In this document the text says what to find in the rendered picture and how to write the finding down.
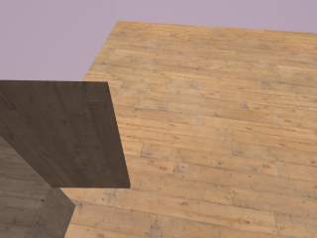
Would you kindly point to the cupboard door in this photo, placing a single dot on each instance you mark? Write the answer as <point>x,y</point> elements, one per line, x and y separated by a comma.
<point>65,130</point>

